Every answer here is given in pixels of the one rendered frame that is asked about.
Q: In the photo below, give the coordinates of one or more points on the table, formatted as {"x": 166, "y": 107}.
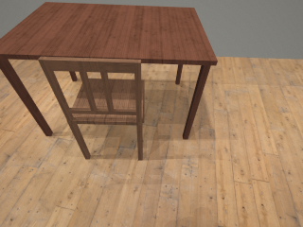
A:
{"x": 152, "y": 34}

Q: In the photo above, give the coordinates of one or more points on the chair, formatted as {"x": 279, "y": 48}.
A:
{"x": 100, "y": 101}

